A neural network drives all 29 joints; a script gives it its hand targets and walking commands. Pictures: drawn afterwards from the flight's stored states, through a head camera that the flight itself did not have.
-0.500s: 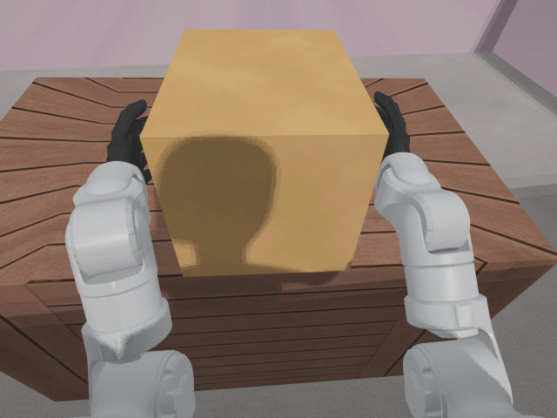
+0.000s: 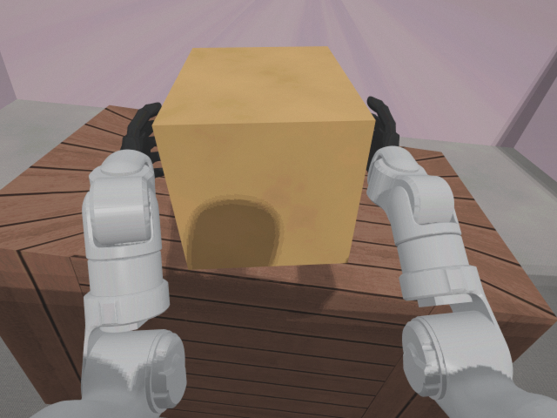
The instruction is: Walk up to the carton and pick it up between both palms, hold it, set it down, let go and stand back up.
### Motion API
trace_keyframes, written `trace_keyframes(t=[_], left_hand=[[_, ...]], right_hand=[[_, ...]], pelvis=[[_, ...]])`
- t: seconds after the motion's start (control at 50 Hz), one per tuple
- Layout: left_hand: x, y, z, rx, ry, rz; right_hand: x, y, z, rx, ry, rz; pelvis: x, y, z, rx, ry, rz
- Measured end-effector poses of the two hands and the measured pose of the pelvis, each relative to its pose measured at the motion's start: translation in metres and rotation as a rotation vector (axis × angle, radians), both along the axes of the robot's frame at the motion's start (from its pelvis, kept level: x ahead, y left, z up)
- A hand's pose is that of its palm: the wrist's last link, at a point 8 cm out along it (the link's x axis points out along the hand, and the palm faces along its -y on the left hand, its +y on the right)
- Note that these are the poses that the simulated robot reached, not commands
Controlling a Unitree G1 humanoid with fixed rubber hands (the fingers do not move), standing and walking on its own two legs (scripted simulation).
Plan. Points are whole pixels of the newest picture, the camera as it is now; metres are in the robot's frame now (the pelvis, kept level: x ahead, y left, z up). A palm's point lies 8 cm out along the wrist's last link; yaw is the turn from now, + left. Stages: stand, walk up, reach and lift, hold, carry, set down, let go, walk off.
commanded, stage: hold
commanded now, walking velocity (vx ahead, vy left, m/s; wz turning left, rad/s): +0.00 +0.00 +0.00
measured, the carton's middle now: (264, 147) +0.42 +0.03 +0.24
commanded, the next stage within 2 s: none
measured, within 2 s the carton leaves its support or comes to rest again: neither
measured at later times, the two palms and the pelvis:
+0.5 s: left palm (160, 159) +0.35 +0.17 +0.25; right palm (384, 182) +0.36 -0.14 +0.23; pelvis +0.00 -0.02 +0.00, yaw +1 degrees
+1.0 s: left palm (197, 138) +0.40 +0.13 +0.25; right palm (405, 166) +0.39 -0.17 +0.24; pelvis +0.00 +0.02 +0.00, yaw -3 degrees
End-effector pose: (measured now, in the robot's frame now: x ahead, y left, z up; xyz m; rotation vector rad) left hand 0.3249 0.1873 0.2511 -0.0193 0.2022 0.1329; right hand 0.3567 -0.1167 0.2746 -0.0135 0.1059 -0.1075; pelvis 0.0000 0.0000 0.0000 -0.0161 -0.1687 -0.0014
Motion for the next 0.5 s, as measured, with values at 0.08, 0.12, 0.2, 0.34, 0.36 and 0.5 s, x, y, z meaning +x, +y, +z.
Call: trace_keyframes(t=[0.08, 0.12, 0.2, 0.34, 0.36, 0.5], left_hand=[[0.008, -0.019, -0.020, 0.022, 0.023, -0.033], [0.013, -0.029, -0.025, 0.029, 0.018, -0.042], [0.022, -0.046, -0.022, 0.032, -0.003, -0.057], [0.033, -0.049, -0.002, 0.026, -0.042, -0.037], [0.033, -0.046, -0.001, 0.023, -0.044, -0.031], [0.022, -0.020, -0.005, 0.003, -0.059, 0.007]], right_hand=[[-0.001, -0.018, -0.011, 0.053, 0.019, -0.048], [-0.002, -0.028, -0.017, 0.070, 0.011, -0.071], [-0.003, -0.046, -0.030, 0.063, -0.007, -0.100], [0.003, -0.048, -0.044, 0.041, -0.017, -0.100], [0.004, -0.045, -0.045, 0.042, -0.016, -0.095], [0.003, -0.019, -0.042, 0.047, -0.020, -0.060]], pelvis=[[-0.012, -0.005, -0.002, -0.001, 0.028, 0.011], [-0.017, -0.006, -0.002, 0.002, 0.042, 0.010], [-0.021, -0.009, -0.002, 0.011, 0.070, -0.001], [-0.017, -0.016, -0.001, 0.017, 0.088, -0.011], [-0.015, -0.018, -0.001, 0.017, 0.086, -0.009], [-0.004, -0.023, 0.000, 0.009, 0.058, 0.023]])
